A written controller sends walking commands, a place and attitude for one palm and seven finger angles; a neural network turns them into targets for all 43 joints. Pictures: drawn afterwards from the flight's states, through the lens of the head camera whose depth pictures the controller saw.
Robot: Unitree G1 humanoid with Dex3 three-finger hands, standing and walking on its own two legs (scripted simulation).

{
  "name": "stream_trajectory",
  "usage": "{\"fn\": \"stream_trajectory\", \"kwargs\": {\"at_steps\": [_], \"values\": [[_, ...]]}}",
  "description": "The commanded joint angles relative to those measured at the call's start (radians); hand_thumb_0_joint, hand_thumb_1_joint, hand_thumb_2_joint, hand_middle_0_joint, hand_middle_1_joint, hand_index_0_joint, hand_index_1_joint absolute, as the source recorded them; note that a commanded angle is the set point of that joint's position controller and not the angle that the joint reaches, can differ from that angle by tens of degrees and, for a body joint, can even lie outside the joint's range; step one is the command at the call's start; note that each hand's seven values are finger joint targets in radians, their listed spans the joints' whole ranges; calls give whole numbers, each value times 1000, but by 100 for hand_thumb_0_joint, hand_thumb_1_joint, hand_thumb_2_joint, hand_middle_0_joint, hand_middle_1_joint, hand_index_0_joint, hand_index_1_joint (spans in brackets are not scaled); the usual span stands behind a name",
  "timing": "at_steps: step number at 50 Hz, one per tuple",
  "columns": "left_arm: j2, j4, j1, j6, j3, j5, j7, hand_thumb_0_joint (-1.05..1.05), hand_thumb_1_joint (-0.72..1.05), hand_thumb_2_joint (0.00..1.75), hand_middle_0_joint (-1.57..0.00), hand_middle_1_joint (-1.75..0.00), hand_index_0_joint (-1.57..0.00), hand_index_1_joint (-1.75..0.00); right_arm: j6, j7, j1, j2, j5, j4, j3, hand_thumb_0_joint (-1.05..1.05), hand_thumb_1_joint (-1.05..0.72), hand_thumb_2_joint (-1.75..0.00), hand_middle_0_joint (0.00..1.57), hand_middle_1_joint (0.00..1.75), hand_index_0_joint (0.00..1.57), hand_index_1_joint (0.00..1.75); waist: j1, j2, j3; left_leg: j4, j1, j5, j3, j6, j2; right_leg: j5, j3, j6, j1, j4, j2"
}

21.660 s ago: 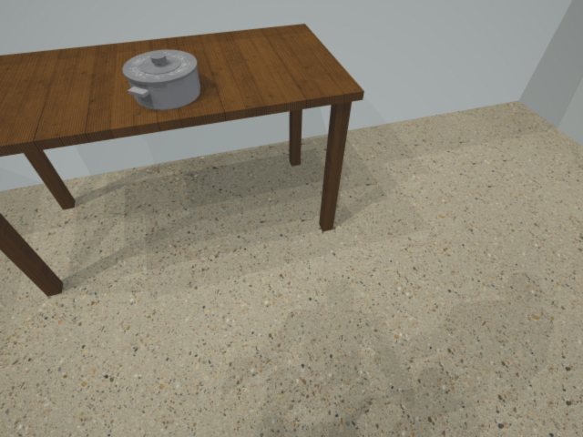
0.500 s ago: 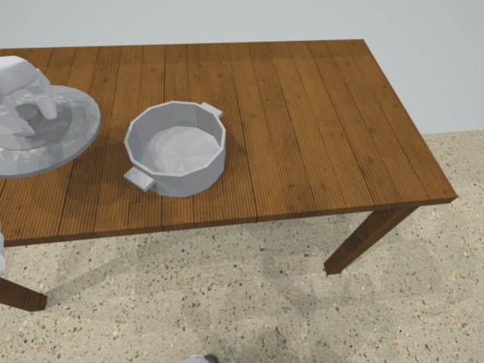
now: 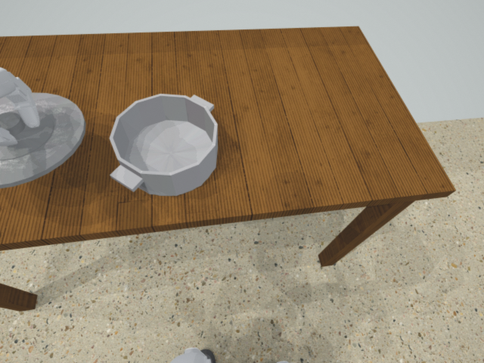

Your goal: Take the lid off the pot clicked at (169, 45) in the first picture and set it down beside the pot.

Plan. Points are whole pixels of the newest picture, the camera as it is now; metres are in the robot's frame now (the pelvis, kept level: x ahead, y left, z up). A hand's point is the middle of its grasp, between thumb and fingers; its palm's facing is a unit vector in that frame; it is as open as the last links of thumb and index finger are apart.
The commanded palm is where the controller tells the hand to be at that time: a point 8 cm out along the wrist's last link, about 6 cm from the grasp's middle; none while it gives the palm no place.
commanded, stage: lower the lid onto the table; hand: left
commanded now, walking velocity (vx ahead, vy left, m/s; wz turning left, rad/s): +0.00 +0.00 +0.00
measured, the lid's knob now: (8, 124) +0.48 +0.35 +0.08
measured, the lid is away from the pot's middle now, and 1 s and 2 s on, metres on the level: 0.23 0.24 0.24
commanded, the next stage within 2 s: open the fingers wide in 1.32 s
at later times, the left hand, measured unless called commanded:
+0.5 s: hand (12, 138) +0.46 +0.35 +0.07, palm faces -0.47 -0.11 -0.88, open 6.5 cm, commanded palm +0.52 +0.35 +0.13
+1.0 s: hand (22, 143) +0.48 +0.36 +0.03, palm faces -0.48 -0.13 -0.87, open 6.5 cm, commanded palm +0.53 +0.35 +0.10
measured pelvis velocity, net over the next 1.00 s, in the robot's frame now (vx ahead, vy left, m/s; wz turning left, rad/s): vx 0.00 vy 0.02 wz -0.02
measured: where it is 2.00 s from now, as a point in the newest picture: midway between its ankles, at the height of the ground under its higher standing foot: outside the picture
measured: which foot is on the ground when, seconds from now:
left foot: down 0.00-1.00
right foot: down 0.00-1.00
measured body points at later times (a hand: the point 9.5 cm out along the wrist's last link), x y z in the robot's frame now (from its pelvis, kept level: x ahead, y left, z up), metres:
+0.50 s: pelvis -0.01 +0.01 -0.01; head +0.11 +0.03 +0.43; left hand +0.48 +0.35 +0.12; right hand -0.01 -0.28 -0.12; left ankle +0.02 +0.08 -0.72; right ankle -0.03 -0.14 -0.72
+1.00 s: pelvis +0.00 +0.02 -0.02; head +0.13 +0.05 +0.41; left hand +0.50 +0.36 +0.08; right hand -0.03 -0.27 -0.12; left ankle +0.02 +0.08 -0.72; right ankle -0.03 -0.14 -0.72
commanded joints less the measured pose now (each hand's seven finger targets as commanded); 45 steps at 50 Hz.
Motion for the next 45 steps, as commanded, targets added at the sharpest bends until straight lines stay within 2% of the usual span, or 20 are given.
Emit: {"fn": "stream_trajectory", "kwargs": {"at_steps": [1, 6, 10, 14, 15, 18, 22, 24, 27, 28, 31, 33, 34, 35, 37, 38, 41, 42, 43, 45], "values": [[329, -206, -490, -2, 62, -18, 59, 0, 79, 79, -91, -104, -96, -106, -12, -15, 128, -200, -9, -41, -68, 0, -90, -90, 20, 30, 20, 30, -1, 179, -464, 4, 580, 427, -56, 24, -9, 254, -58, -58, -135, -52, 60], [358, -169, -467, -9, 83, -13, 76, 0, 79, 79, -91, -104, -96, -106, -16, -22, 134, -201, -7, -40, -63, 0, -90, -90, 20, 30, 20, 30, -4, 129, -460, 8, 525, 349, -48, 29, -12, 234, -54, -57, -122, -43, 59], [362, -228, -509, -18, 84, 0, 90, 0, 79, 79, -91, -104, -96, -106, -19, -25, 139, -201, -13, -42, -64, 0, -90, -90, 20, 30, 20, 30, 2, 207, -497, 11, 584, 408, -69, 18, -4, 229, -60, -64, -154, -35, 59], [316, -155, -482, -14, 51, -6, 96, 0, 79, 79, -91, -104, -96, -106, -24, -27, 143, -200, -11, -37, -59, 0, -90, -90, 20, 30, 20, 30, -14, 160, -436, 8, 535, 330, -67, 22, -2, 187, -61, -60, -188, -32, 60], [341, -153, -481, -13, 68, -5, 99, 0, 79, 79, -91, -104, -96, -106, -25, -28, 144, -205, -11, -36, -60, 0, -90, -90, 20, 30, 20, 30, -13, 146, -432, 8, 509, 293, -62, 27, -5, 183, -55, -59, -176, -36, 57], [350, -171, -490, -21, 70, 7, 106, 0, 79, 79, -91, -104, -96, -106, -24, -30, 153, -206, -14, -36, -58, 0, -90, -90, 20, 30, 20, 30, -10, 174, -480, 23, 539, 357, -69, 21, -3, 209, -56, -63, -180, -18, 61], [351, -164, -489, -29, 70, 5, 106, 0, 79, 79, -91, -104, -96, -106, -29, -33, 154, -204, -14, -41, -53, 0, -90, -90, 20, 30, 20, 30, -11, 163, -475, 31, 516, 354, -68, 24, -1, 210, -58, -64, -188, -9, 60], [363, -178, -508, -28, 74, 11, 113, 0, 79, 79, -91, -104, -96, -106, -22, -34, 166, -207, -17, -33, -57, 0, -90, -90, 20, 30, 20, 30, -16, 205, -500, 39, 534, 368, -71, 18, -1, 202, -57, -63, -203, -2, 62], [345, -126, -462, -34, 68, 10, 109, 0, 79, 79, -91, -104, -96, -106, -28, -34, 169, -206, -16, -35, -52, 0, -90, -90, 20, 30, 20, 30, -23, 151, -460, 50, 495, 358, -69, 26, 0, 204, -59, -62, -223, 5, 65], [374, -129, -474, -31, 82, 11, 111, 0, 79, 79, -91, -104, -96, -106, -20, -35, 170, -213, -17, -31, -52, 0, -90, -90, 20, 30, 20, 30, -23, 174, -466, 53, 488, 344, -70, 21, -2, 192, -57, -61, -222, 10, 64], [351, -122, -479, -34, 59, 15, 111, 0, 79, 79, -91, -104, -96, -106, -24, -35, 182, -211, -16, -26, -54, 0, -90, -90, 20, 30, 20, 30, -31, 181, -456, 59, 476, 300, -72, 21, 2, 159, -61, -62, -253, 16, 67], [413, -220, -529, -52, 106, 20, 119, 0, 79, 79, -91, -104, -96, -106, -19, -37, 191, -216, -27, -27, -56, 0, -90, -90, 20, 30, 20, 30, -16, 253, -566, 76, 558, 427, -83, 14, 7, 206, -58, -65, -236, 29, 66], [396, -212, -520, -52, 100, 21, 121, 0, 79, 79, -91, -104, -96, -106, -20, -39, 194, -209, -28, -30, -59, 0, -90, -90, 20, 30, 20, 30, -21, 260, -579, 85, 581, 469, -86, 10, 9, 215, -59, -64, -249, 32, 67], [410, -209, -515, -54, 117, 22, 127, 0, 79, 79, -91, -104, -96, -106, -18, -38, 197, -212, -33, -28, -59, 0, -90, -90, 20, 30, 20, 30, -20, 262, -580, 89, 586, 492, -93, 6, 11, 213, -63, -64, -260, 34, 67], [348, -144, -477, -52, 78, 13, 124, 0, 79, 79, -91, -104, -96, -106, -22, -36, 197, -206, -29, -27, -51, 0, -90, -90, 20, 30, 20, 30, -34, 209, -522, 91, 541, 490, -86, 14, 11, 217, -67, -60, -284, 37, 71], [392, -124, -470, -47, 112, 16, 130, 0, 79, 79, -91, -104, -96, -106, -15, -35, 200, -215, -32, -20, -54, 0, -90, -90, 20, 30, 20, 30, -33, 183, -516, 99, 518, 452, -79, 19, 9, 212, -62, -56, -275, 39, 71], [369, -86, -470, -34, 74, 33, 134, 0, 79, 79, -91, -104, -96, -106, -10, -31, 201, -212, -27, -27, -47, 0, -90, -90, 20, 30, 20, 30, -41, 184, -470, 100, 446, 366, -75, 17, 0, 181, -63, -62, -291, 49, 74], [363, -135, -492, -44, 76, 37, 132, 0, 79, 79, -91, -104, -96, -106, -10, -30, 194, -212, -31, -31, -46, 0, -90, -90, 20, 30, 20, 30, -31, 237, -506, 105, 497, 447, -86, 11, 8, 198, -66, -66, -307, 57, 73], [407, -182, -527, -47, 106, 48, 139, 0, 79, 79, -91, -104, -96, -106, -3, -28, 206, -218, -38, -26, -53, 0, -90, -90, 20, 30, 20, 30, -23, 297, -560, 112, 559, 496, -102, -3, 13, 185, -66, -68, -320, 60, 74], [411, -171, -513, -49, 123, 51, 144, 0, 79, 79, -91, -104, -96, -106, -2, -27, 212, -211, -47, -27, -57, 0, -90, -90, 20, 30, 20, 30, -29, 283, -584, 129, 581, 540, -111, -6, 17, 189, -69, -66, -337, 64, 77]]}}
